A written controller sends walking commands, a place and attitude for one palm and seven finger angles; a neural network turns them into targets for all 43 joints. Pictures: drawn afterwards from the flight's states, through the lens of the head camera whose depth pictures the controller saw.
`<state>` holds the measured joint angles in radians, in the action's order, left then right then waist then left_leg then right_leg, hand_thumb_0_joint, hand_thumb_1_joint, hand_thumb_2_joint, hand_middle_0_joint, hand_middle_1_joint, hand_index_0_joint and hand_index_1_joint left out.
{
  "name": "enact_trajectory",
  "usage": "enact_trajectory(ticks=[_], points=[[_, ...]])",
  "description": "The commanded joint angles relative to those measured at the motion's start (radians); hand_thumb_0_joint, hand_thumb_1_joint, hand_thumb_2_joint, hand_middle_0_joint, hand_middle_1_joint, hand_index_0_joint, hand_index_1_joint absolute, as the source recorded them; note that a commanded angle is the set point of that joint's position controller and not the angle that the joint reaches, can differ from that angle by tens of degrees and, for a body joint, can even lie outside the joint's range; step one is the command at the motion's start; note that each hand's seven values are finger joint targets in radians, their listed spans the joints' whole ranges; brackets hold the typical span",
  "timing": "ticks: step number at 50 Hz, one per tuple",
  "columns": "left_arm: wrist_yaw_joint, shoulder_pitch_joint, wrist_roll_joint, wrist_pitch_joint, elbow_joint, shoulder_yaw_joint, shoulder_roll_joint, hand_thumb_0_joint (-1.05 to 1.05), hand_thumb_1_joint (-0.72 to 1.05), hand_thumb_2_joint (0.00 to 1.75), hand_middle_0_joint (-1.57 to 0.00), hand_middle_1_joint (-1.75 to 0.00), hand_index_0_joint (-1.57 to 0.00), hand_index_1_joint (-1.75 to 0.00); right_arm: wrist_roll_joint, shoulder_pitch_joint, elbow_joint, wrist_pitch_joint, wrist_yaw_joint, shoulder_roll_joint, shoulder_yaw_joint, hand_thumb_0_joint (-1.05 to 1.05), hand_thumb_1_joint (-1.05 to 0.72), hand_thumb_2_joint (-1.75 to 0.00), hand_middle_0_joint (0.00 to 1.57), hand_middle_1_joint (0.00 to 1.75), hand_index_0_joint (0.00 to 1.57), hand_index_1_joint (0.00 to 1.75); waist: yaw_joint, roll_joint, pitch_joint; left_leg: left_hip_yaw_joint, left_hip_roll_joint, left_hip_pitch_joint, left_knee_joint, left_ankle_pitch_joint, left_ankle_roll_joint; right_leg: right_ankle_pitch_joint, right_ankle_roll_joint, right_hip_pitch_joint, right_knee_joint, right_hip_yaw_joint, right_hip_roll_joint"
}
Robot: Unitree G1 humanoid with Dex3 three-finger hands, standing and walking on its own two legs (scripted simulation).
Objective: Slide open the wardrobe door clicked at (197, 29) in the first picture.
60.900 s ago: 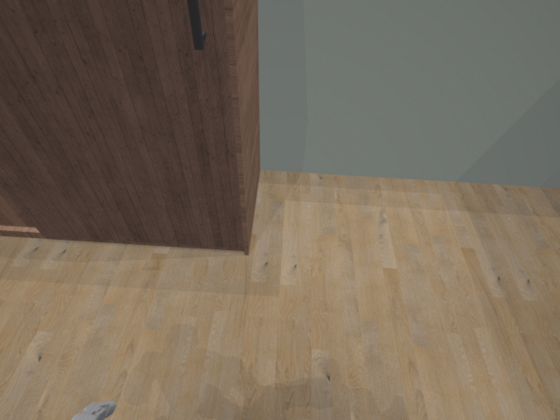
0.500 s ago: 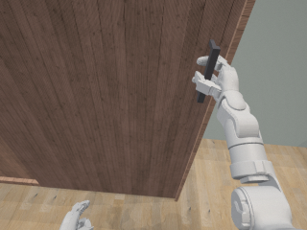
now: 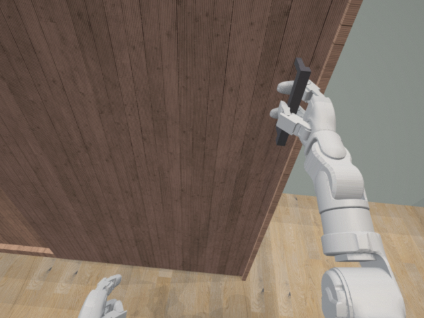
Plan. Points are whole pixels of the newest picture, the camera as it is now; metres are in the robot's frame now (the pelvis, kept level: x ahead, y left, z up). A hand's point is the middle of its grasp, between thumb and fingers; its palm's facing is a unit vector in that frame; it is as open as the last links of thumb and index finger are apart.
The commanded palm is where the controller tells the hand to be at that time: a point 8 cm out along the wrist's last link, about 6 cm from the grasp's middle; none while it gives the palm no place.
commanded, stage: grip the handle and tug to test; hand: right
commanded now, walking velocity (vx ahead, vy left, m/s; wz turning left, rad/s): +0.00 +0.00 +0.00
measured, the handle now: (289, 104) +0.47 -0.11 +0.21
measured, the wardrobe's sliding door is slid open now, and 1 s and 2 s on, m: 0.00 0.00 0.07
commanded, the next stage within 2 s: tug the door sideways, standing still in 0.26 s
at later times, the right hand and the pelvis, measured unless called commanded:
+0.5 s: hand (282, 119) +0.40 -0.09 +0.22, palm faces +0.00 +1.00 +0.01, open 5.6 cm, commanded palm +0.39 -0.12 +0.22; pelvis +0.03 +0.00 +0.00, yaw +0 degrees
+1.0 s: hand (278, 118) +0.41 -0.08 +0.22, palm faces +0.07 +1.00 -0.06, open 5.6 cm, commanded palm +0.39 -0.12 +0.22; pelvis -0.01 -0.01 -0.01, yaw -4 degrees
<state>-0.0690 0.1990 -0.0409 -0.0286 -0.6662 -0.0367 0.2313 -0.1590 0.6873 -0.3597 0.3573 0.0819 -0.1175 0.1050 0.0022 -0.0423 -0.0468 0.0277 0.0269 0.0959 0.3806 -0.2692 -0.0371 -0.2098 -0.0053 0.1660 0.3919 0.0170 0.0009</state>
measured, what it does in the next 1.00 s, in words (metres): stands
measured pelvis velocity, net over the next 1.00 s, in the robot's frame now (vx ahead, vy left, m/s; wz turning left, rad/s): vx -0.01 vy -0.01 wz -0.07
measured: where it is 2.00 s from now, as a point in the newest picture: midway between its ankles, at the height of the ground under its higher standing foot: outside the picture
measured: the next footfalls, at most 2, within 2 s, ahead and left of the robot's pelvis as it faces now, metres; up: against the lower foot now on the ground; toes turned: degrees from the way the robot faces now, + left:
left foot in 1.36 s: +0.05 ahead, +0.16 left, +0.00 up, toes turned +2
left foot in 1.84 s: +0.17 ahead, +0.35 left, +0.00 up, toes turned -3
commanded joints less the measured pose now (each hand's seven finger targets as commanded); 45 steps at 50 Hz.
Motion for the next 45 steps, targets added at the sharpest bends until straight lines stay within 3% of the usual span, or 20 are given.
enact_trajectory(ticks=[1, 2, 3, 6, 10, 14, 18, 20, 23, 26, 30, 33, 34, 35, 42, 45], points=[[-0.001, -0.14, -0.001, 0.039, 0.166, 0.028, 0.095, 0.0, 0.9, 0.9, -0.2, -0.3, -0.2, -0.3, -0.012, 0.39, 0.289, -0.056, -0.02, -0.109, 0.019, 0.0, -0.9, -0.9, 0.45, 1.4, 0.45, 1.4, 0.021, 0.116, -0.29, 0.0, -0.018, -0.053, -0.013, 0.497, 0.02, 0.354, -0.043, -0.158, 0.015, -0.004, -0.011], [0.001, -0.144, -0.002, 0.036, 0.171, 0.03, 0.095, 0.0, 0.9, 0.9, -0.2, -0.3, -0.2, -0.3, -0.012, 0.384, 0.328, -0.056, -0.019, -0.13, 0.036, 0.0, -0.9, -0.9, 0.45, 1.4, 0.45, 1.4, 0.027, 0.099, -0.313, -0.002, -0.02, -0.069, -0.007, 0.524, 0.018, 0.374, -0.04, -0.168, 0.019, -0.001, -0.01], [0.004, -0.153, -0.001, 0.034, 0.179, 0.027, 0.091, 0.0, 0.9, 0.9, -0.2, -0.3, -0.2, -0.3, -0.013, 0.341, 0.338, -0.05, -0.023, -0.112, 0.025, 0.0, -0.9, -0.9, 0.45, 1.4, 0.45, 1.4, 0.034, 0.089, -0.314, -0.002, -0.022, -0.078, -0.001, 0.548, 0.019, 0.385, -0.039, -0.164, 0.022, 0.0, -0.013], [0.01, -0.161, 0.0, 0.023, 0.193, 0.028, 0.094, 0.0, 0.9, 0.9, -0.2, -0.3, -0.2, -0.3, -0.016, 0.27, 0.389, -0.036, -0.029, -0.112, 0.024, 0.0, -0.9, -0.9, 0.45, 1.4, 0.45, 1.4, 0.039, 0.116, -0.324, 0.003, -0.024, -0.1, 0.008, 0.592, 0.022, 0.418, -0.039, -0.165, 0.021, 0.0, -0.009], [0.016, -0.18, 0.001, 0.005, 0.213, 0.027, 0.1, 0.0, 0.9, 0.9, -0.2, -0.3, -0.2, -0.3, -0.023, 0.144, 0.443, -0.001, -0.035, -0.161, 0.083, 0.0, -0.9, -0.9, 0.45, 1.4, 0.45, 1.4, 0.062, 0.136, -0.319, 0.002, -0.029, -0.133, 0.019, 0.68, 0.029, 0.447, -0.037, -0.147, 0.025, 0.006, -0.01], [0.02, -0.195, 0.0, -0.013, 0.232, 0.023, 0.094, 0.0, 0.9, 0.9, -0.2, -0.3, -0.2, -0.3, -0.029, 0.077, 0.537, 0.039, -0.04, -0.171, 0.098, 0.0, -0.9, -0.9, 0.45, 1.4, 0.45, 1.4, 0.064, 0.14, -0.33, -0.003, -0.041, -0.159, 0.035, 0.778, 0.039, 0.47, -0.035, -0.136, 0.032, 0.012, -0.012], [0.024, -0.206, -0.001, -0.032, 0.242, 0.02, 0.092, 0.0, 0.9, 0.9, -0.2, -0.3, -0.2, -0.3, -0.029, 0.034, 0.594, 0.076, -0.038, -0.17, 0.094, 0.0, -0.9, -0.9, 0.45, 1.4, 0.45, 1.4, 0.064, 0.11, -0.32, 0.001, -0.042, -0.159, 0.046, 0.793, 0.035, 0.495, -0.031, -0.13, 0.037, 0.014, -0.011], [0.025, -0.207, -0.004, -0.028, 0.229, 0.024, 0.089, 0.0, 0.9, 0.9, -0.2, -0.3, -0.2, -0.3, -0.022, 0.163, 0.589, 0.088, -0.027, -0.08, -0.014, 0.0, -0.9, -0.9, 0.45, 1.4, 0.45, 1.4, 0.029, 0.09, -0.293, 0.006, -0.032, -0.101, 0.041, 0.747, 0.032, 0.516, -0.034, -0.166, 0.055, 0.008, -0.007], [0.014, -0.174, 0.0, -0.019, 0.181, 0.03, 0.095, 0.0, 0.9, 0.9, -0.2, -0.3, -0.2, -0.3, -0.005, 0.336, 0.484, 0.111, 0.009, -0.054, -0.04, 0.0, -0.9, -0.9, 0.45, 1.4, 0.45, 1.4, -0.01, 0.1, -0.259, 0.008, -0.021, -0.029, 0.03, 0.657, 0.026, 0.486, -0.035, -0.182, 0.067, -0.004, -0.006], [0.014, -0.164, 0.007, -0.012, 0.168, 0.034, 0.089, 0.0, 0.9, 0.9, -0.2, -0.3, -0.2, -0.3, 0.006, 0.404, 0.467, 0.097, 0.022, -0.008, -0.088, 0.0, -0.9, -0.9, 0.45, 1.4, 0.45, 1.4, -0.017, 0.062, -0.321, 0.009, -0.024, -0.032, 0.048, 0.681, 0.019, 0.541, -0.035, -0.217, 0.086, -0.013, -0.012], [0.016, -0.151, 0.012, -0.008, 0.153, 0.036, 0.086, 0.0, 0.9, 0.9, -0.2, -0.3, -0.2, -0.3, 0.006, 0.445, 0.389, 0.06, 0.018, 0.054, -0.143, 0.0, -0.9, -0.9, 0.45, 1.4, 0.45, 1.4, -0.027, 0.113, -0.314, 0.019, -0.018, -0.004, 0.05, 0.628, 0.017, 0.511, -0.035, -0.222, 0.087, -0.032, -0.011], [0.018, -0.152, 0.014, 0.002, 0.146, 0.034, 0.075, 0.0, 0.9, 0.9, -0.2, -0.3, -0.2, -0.3, 0.006, 0.528, 0.345, 0.027, 0.014, 0.096, -0.18, 0.0, -0.9, -0.9, 0.45, 1.4, 0.45, 1.4, -0.04, 0.119, -0.314, 0.019, -0.018, 0.018, 0.051, 0.596, 0.016, 0.484, -0.038, -0.225, 0.09, -0.04, -0.014], [0.02, -0.153, 0.012, 0.004, 0.142, 0.033, 0.074, 0.0, 0.9, 0.9, -0.2, -0.3, -0.2, -0.3, 0.008, 0.563, 0.344, 0.016, 0.012, 0.101, -0.191, 0.0, -0.9, -0.9, 0.45, 1.4, 0.45, 1.4, -0.041, 0.087, -0.316, 0.017, -0.02, 0.027, 0.051, 0.578, 0.013, 0.475, -0.035, -0.229, 0.09, -0.041, -0.013], [0.02, -0.15, 0.012, 0.005, 0.141, 0.036, 0.078, 0.0, 0.9, 0.9, -0.2, -0.3, -0.2, -0.3, 0.008, 0.564, 0.32, 0.003, 0.009, 0.102, -0.196, 0.0, -0.9, -0.9, 0.45, 1.4, 0.45, 1.4, -0.04, 0.104, -0.316, 0.02, -0.016, 0.032, 0.05, 0.552, 0.013, 0.462, -0.037, -0.232, 0.09, -0.043, -0.01], [0.028, -0.136, 0.007, 0.039, 0.119, 0.028, 0.062, 0.0, 0.9, 0.9, -0.2, -0.3, -0.2, -0.3, 0.008, 0.714, 0.203, -0.068, 0.016, 0.191, -0.275, 0.0, -0.9, -0.9, 0.45, 1.4, 0.45, 1.4, -0.062, 0.047, -0.286, 0.023, -0.012, 0.109, 0.036, 0.369, 0.003, 0.315, -0.028, -0.222, 0.074, -0.073, -0.007], [0.029, -0.118, 0.007, 0.062, 0.102, 0.035, 0.067, 0.0, 0.9, 0.9, -0.2, -0.3, -0.2, -0.3, 0.003, 0.744, 0.151, -0.1, 0.019, 0.218, -0.296, 0.0, -0.9, -0.9, 0.45, 1.4, 0.45, 1.4, -0.068, 0.083, -0.294, 0.027, -0.007, 0.132, 0.035, 0.335, 0.005, 0.297, -0.026, -0.23, 0.072, -0.085, 0.0]])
